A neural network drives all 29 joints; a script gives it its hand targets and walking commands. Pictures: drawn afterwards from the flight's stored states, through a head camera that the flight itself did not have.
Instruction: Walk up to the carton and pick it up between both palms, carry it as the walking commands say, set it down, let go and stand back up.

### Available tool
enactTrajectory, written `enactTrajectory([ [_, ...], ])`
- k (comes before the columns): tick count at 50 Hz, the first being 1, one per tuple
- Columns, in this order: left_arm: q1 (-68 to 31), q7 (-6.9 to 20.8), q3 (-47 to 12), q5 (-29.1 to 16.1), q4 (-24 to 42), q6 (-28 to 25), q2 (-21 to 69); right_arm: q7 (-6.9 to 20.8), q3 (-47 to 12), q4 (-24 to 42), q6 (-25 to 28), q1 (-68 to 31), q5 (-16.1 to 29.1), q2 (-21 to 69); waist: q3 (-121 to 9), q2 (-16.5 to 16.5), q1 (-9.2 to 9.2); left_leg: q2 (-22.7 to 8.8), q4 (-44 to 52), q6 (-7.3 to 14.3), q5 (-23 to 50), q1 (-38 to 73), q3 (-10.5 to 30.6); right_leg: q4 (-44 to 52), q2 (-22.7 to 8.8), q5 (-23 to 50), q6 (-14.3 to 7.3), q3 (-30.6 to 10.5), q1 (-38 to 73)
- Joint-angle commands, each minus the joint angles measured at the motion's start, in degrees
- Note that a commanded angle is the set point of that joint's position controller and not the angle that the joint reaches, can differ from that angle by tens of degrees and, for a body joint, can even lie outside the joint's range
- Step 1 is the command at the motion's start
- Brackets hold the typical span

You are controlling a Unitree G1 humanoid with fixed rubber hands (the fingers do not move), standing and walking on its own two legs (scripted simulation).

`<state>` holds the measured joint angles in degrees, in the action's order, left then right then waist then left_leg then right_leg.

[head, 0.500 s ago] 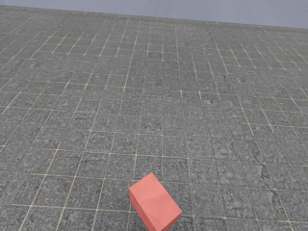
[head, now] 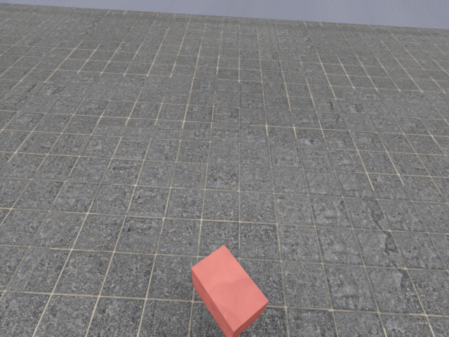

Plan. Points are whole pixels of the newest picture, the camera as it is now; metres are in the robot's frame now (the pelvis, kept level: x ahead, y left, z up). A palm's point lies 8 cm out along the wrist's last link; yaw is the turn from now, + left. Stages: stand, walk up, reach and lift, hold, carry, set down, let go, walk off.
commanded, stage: walk up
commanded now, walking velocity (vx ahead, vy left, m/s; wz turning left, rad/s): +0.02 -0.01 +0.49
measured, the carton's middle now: (227, 293) +0.39 -0.05 -0.66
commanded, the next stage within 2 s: none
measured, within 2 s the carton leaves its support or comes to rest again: neither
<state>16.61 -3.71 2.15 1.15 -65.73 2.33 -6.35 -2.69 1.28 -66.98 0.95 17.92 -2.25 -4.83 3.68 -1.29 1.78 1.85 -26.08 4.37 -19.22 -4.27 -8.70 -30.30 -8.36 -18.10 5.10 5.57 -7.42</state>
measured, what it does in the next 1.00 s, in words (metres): steps to the right, turning left: right foot, then left foot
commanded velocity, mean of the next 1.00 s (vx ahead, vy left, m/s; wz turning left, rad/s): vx -0.02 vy -0.18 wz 0.37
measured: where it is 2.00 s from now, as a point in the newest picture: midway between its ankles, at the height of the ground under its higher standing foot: outside the picture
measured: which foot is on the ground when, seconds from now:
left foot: down 0.00-0.46, up 0.48-0.78, down 0.80-1.00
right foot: up 0.00-0.42, down 0.44-0.86, up 0.88-1.00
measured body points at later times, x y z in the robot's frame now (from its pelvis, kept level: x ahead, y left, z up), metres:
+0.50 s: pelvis +0.01 -0.18 -0.02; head +0.06 -0.18 +0.43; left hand +0.07 +0.10 -0.15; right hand +0.05 -0.47 -0.17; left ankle -0.05 +0.02 -0.71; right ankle +0.10 -0.30 -0.74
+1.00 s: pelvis -0.01 -0.28 +0.00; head -0.02 -0.25 +0.45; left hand -0.17 -0.10 -0.17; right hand +0.18 -0.43 -0.13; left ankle -0.10 -0.27 -0.74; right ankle +0.08 -0.39 -0.72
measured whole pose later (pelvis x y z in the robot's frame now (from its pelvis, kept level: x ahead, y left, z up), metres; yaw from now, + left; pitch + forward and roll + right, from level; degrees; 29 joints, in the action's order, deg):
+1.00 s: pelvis -0.01 -0.28 +0.00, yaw +30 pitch -1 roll -1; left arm 21.0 1.1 2.0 2.3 -61.7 3.4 -12.1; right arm -1.6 1.8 -59.4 -1.2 9.4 -1.3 -7.6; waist 0.6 -3.0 -4.2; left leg 2.5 -22.7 4.8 -19.7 -2.5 -7.3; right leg -38.9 -3.7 -17.1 1.3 3.3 -18.7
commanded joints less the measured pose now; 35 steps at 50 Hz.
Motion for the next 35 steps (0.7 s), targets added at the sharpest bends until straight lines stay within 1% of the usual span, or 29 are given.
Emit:
enactTrajectory([
  [1, -4.6, -0.9, 3.0, 0.0, 8.1, -0.3, -7.1, -0.2, 3.2, 3.7, 0.5, 6.9, 0.1, -14.1, 4.7, 9.0, 2.71, -22.1, 10.2, 9.4, 34.7, 0.2, 31.4, -23.8, 4.1, -13.7, -1.7, -2.0, -22.3],
  [2, -4.6, -0.6, 2.5, -0.1, 8.8, -0.6, -6.4, -0.2, 3.2, 5.0, 0.6, 5.1, -0.1, -14.3, 2.0, 8.8, 1.86, -21.8, 9.5, 10.0, 34.9, 0.2, 29.9, -26.8, 2.9, -13.3, -2.0, -3.2, -23.0],
  [4, -4.0, -0.2, 2.3, -0.4, 10.1, -1.1, -6.9, -0.3, 3.3, 7.4, 0.6, 0.2, -0.4, -13.7, -0.6, 9.1, 0.19, -19.3, 8.2, 9.2, 33.1, -2.5, 27.1, -26.3, 2.5, -11.2, -2.8, -4.6, -21.2],
  [6, -3.6, -0.3, 2.3, -0.8, 11.4, -1.2, -7.3, 0.0, 3.2, 8.1, 0.3, -1.7, -0.4, -12.7, -1.2, 9.2, -0.78, -17.9, 7.5, 7.7, 30.6, -5.0, 27.7, -19.6, 3.5, -8.9, -3.4, -4.3, -19.0],
  [7, -3.2, -0.4, 2.1, -1.1, 12.0, -1.2, -7.5, 0.2, 3.2, 8.5, 0.0, -2.0, -0.2, -12.8, -1.3, 9.1, -0.88, -18.0, 6.6, 7.5, 33.6, -5.9, 28.5, -16.0, 4.5, -7.9, -3.6, -4.2, -17.5],
  [8, -2.5, -0.4, 2.5, -1.1, 11.8, -0.8, -8.3, 0.0, 3.5, 8.3, -0.2, 0.1, -0.1, -13.6, -1.6, 6.9, 0.07, -20.7, 7.0, 8.3, 34.0, -5.1, 31.9, -14.4, 5.1, -7.2, -3.6, -4.5, -17.7],
  [9, -3.9, 0.2, 4.3, 0.3, 11.4, 0.7, -9.5, -1.2, 4.9, 6.3, -0.9, 6.4, -0.2, -16.8, -0.5, 2.9, 2.46, -27.7, 9.4, 11.8, 36.1, -0.7, 40.8, -20.6, 5.5, -8.8, -2.9, -5.0, -25.2],
  [10, -6.8, 2.3, 5.3, 3.9, 13.4, 1.9, -10.4, -3.6, 6.6, 1.3, -2.0, 15.9, 0.4, -20.9, -0.8, -2.5, 3.30, -33.6, 9.8, 13.2, 31.9, 5.0, 48.1, -28.0, 3.7, -8.9, -2.1, -7.4, -32.8],
  [11, -8.4, 2.7, 5.8, 3.2, 14.1, 2.1, -10.3, -3.8, 6.8, 2.2, -1.8, 13.9, -0.3, -22.1, -1.8, -0.7, 2.82, -33.8, 6.1, 12.8, 44.2, 5.3, 46.4, -32.1, 2.7, -9.8, -1.9, -9.2, -34.5],
  [12, -8.6, 3.0, 5.8, 2.9, 14.9, 1.8, -10.0, -3.7, 7.0, 3.0, -1.4, 13.0, -0.6, -22.3, -4.0, 0.3, 2.56, -32.2, 4.5, 12.1, 45.4, 5.2, 44.1, -32.6, 2.0, -8.9, -2.0, -11.0, -33.5],
  [13, -9.8, 3.4, 5.3, 2.0, 16.3, 1.4, -10.0, -3.6, 7.3, 4.2, -1.3, 11.0, -1.0, -21.8, -3.9, 3.2, 2.73, -30.1, 3.7, 11.5, 43.6, 3.1, 40.7, -32.8, 1.5, -6.8, -2.2, -12.1, -33.4],
  [14, -10.7, 4.0, 4.7, 1.5, 17.6, 0.8, -10.0, -3.4, 7.4, 5.1, -1.5, 9.5, -1.0, -21.4, -4.0, 4.9, 2.98, -27.8, 4.8, 10.5, 34.3, 0.9, 38.5, -29.9, 0.7, -4.6, -2.6, -13.6, -32.3],
  [16, -10.4, 4.5, 3.9, 0.5, 19.2, 0.6, -10.1, -3.2, 7.0, 6.7, -1.9, 6.1, -1.0, -20.4, -2.6, 9.1, 2.42, -23.2, 5.1, 7.0, 23.5, -5.0, 34.4, -21.6, 1.6, -3.4, -3.3, -13.8, -27.1],
  [18, -7.3, 4.4, 3.7, -1.1, 19.5, 0.7, -9.9, -2.8, 7.1, 7.9, -2.3, 2.6, -0.8, -21.1, -2.0, 15.0, 0.96, -20.4, 5.0, 3.8, 21.2, -11.4, 32.4, -11.9, 3.8, -3.4, -3.4, -12.1, -18.9],
  [19, -5.0, 4.4, 3.6, -1.6, 19.0, 0.8, -9.7, -2.6, 7.1, 8.7, -2.5, 0.7, -0.7, -21.7, -2.2, 16.0, -0.25, -18.8, 4.2, 2.1, 19.3, -16.6, 30.4, -6.4, 4.9, -2.2, -3.8, -10.5, -12.1],
  [20, -1.6, 4.4, 3.7, -1.8, 18.1, 0.9, -9.8, -2.4, 6.9, 9.9, -2.7, -2.2, -0.5, -22.0, -2.6, 14.4, -2.85, -16.0, 1.5, 0.0, 14.5, -24.0, 27.2, 0.9, 6.0, 2.6, -5.0, -8.4, -3.2],
  [21, 1.5, 4.4, 4.2, -0.8, 17.4, 0.8, -12.0, -2.5, 6.1, 10.7, -2.5, -3.1, -1.4, -19.8, -3.6, 7.7, -5.10, -11.6, -5.2, -2.0, 5.0, -30.0, 23.7, 6.5, 4.9, 5.6, -6.7, -9.2, 4.4],
  [22, 1.0, 4.2, 4.4, 0.5, 17.9, 0.8, -16.5, -2.6, 4.9, 10.7, -2.7, 1.4, -2.0, -14.7, -6.7, -12.9, -3.28, -2.8, -20.3, -4.2, -14.1, -29.1, 12.2, 14.8, -5.2, 13.7, -8.9, -16.5, 4.8],
  [23, -1.6, 4.2, 4.4, 1.0, 19.7, 1.1, -17.9, -3.2, 4.7, 10.5, -3.7, 4.0, -2.3, -13.6, -8.3, -20.3, -2.61, 0.6, -38.5, -5.9, -25.3, -29.0, 5.7, 11.9, -9.9, 25.5, -14.5, -18.2, 0.7],
  [24, -2.3, 3.8, 3.9, 1.6, 20.3, 0.7, -17.2, -2.9, 4.8, 10.6, -4.2, 2.5, -1.8, -13.7, -8.9, -16.5, -2.44, -0.2, -50.4, -6.3, -25.4, -30.8, 5.0, 11.5, -11.4, 29.5, -17.6, -18.2, -2.3],
  [25, -3.8, 3.0, 3.6, 1.9, 19.7, 0.4, -16.9, -1.7, 4.5, 10.3, -4.1, 0.1, -0.4, -13.0, -8.4, -16.5, -3.13, -2.0, -56.9, -6.1, -24.2, -29.9, 7.7, 10.8, -13.5, 36.1, -19.7, -19.3, -5.9],
  [26, -5.4, 2.6, 3.9, 1.7, 20.3, 0.7, -16.3, -0.7, 4.6, 10.1, -3.9, -0.9, 0.5, -13.4, -6.9, -11.5, -1.65, -3.6, -57.1, -6.5, -21.9, -28.1, 9.9, 10.1, -11.1, 35.8, -18.2, -16.1, -8.5],
  [27, -6.5, 2.2, 3.6, 1.5, 20.7, 0.8, -15.0, 0.2, 4.7, 9.9, -3.8, -1.0, 0.3, -13.7, -6.6, -8.3, -0.55, -4.9, -56.2, -6.4, -18.2, -26.8, 9.5, 10.9, -9.1, 24.8, -16.3, -13.8, -10.6],
  [28, -9.0, 1.9, 3.4, 1.4, 21.1, 1.1, -14.7, 0.8, 5.1, 9.9, -3.7, -0.7, 0.3, -14.6, -6.1, -6.9, 0.55, -5.6, -55.2, -6.3, -15.8, -25.7, 8.6, 11.4, -8.3, 19.8, -15.1, -12.0, -11.3],
  [29, -9.9, 1.5, 3.4, 1.2, 20.8, 1.3, -14.8, 1.1, 5.1, 10.0, -3.8, -0.2, 0.4, -15.0, -6.1, -7.7, 0.93, -5.5, -54.2, -6.2, -14.6, -24.8, 7.4, 11.7, -8.9, 17.8, -15.7, -12.4, -11.2],
  [30, -10.5, 1.4, 3.3, 1.3, 20.9, 1.2, -14.4, 1.2, 5.0, 9.6, -4.2, 0.4, 0.6, -15.1, -6.3, -8.5, 1.33, -5.7, -50.7, -6.0, -14.1, -23.3, 6.6, 11.7, -8.2, 15.6, -16.3, -12.2, -10.9],
  [32, -8.9, 1.1, 3.3, 1.8, 20.2, 0.7, -13.7, 1.5, 4.3, 11.0, -4.4, -2.3, 0.9, -14.2, -6.5, -9.0, 0.11, -5.8, -41.6, -4.8, -13.7, -22.1, 6.0, 12.4, -8.8, 7.9, -16.7, -14.5, -9.7],
  [33, -7.2, 1.0, 3.3, 2.1, 19.6, 0.3, -13.8, 1.8, 4.2, 12.0, -4.5, -3.9, 1.0, -13.9, -7.2, -8.2, -0.90, -5.9, -37.1, -4.2, -14.0, -21.5, 6.3, 13.7, -10.5, 4.4, -16.8, -17.1, -8.0],
  [35, -1.9, 0.7, 3.3, 2.3, 17.3, -1.1, -14.6, 2.3, 4.5, 12.6, -4.8, -5.6, 0.6, -14.1, -8.6, -4.6, -3.05, -5.8, -27.0, -3.0, -13.8, -18.5, 8.3, 17.9, -15.6, -4.1, -16.7, -24.5, -5.6],
])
